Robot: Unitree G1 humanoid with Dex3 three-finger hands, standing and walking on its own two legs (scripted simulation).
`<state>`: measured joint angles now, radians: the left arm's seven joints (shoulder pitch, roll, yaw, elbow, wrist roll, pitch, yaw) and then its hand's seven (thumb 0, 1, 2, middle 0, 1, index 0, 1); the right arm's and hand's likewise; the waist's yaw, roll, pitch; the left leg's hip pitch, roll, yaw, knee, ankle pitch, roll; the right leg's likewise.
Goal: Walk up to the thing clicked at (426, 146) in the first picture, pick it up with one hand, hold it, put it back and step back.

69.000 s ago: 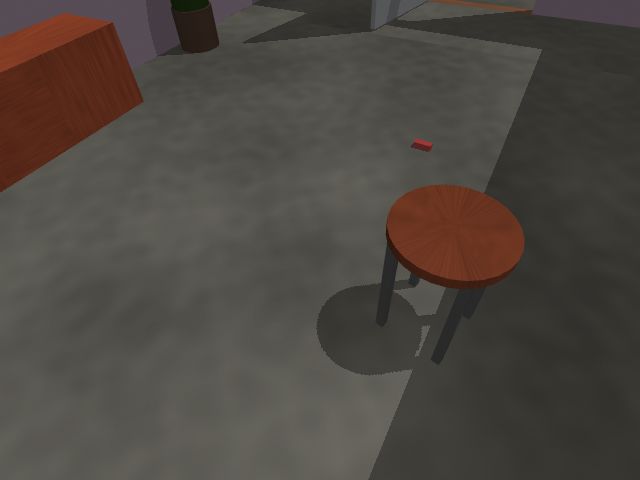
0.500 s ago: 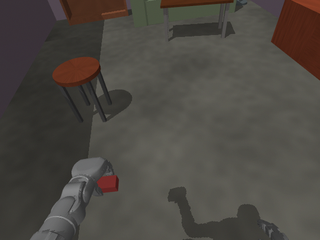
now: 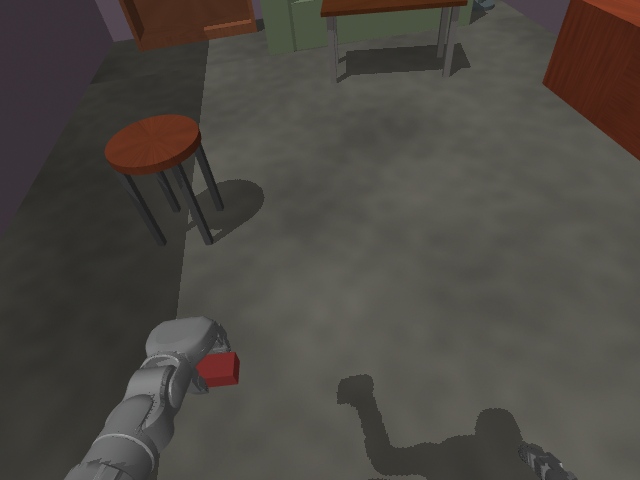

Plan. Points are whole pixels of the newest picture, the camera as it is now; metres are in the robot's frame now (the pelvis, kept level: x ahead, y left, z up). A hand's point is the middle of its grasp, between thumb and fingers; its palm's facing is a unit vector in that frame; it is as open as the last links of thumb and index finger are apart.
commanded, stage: crouch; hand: left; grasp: from above
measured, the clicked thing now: (206, 371) +0.31 +0.22 -0.08
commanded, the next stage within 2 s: none
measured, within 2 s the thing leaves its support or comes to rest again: neither
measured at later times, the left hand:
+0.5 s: hand (217, 396) +0.30 +0.22 -0.17, palm faces -0.44 +0.01 -0.90, open 6.6 cm
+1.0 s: hand (254, 417) +0.35 +0.22 -0.41, palm faces -0.46 -0.01 -0.89, open 6.6 cm
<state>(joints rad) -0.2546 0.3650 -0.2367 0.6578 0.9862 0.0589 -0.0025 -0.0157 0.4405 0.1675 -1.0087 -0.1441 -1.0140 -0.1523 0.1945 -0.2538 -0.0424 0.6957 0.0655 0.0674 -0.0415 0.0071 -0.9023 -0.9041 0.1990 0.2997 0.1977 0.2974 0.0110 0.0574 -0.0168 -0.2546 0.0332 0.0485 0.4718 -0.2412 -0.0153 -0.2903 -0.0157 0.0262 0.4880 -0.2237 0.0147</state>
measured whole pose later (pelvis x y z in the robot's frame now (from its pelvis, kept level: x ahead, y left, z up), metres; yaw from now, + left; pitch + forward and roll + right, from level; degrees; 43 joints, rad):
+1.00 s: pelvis -0.07 +0.01 -0.27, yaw +1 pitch +36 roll -2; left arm -0.78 0.39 -0.06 1.29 1.14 -0.01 0.39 -0.02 0.46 0.04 -1.09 -0.02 -1.10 -0.02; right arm 0.20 -0.22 -0.05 0.76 -0.06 -0.04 0.01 0.00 -0.89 -0.90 0.20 0.30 0.20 0.30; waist -0.16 0.06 -0.22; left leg -1.81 0.03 -0.03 1.83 -0.65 0.01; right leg -1.80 -0.02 0.01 1.78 -0.61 0.04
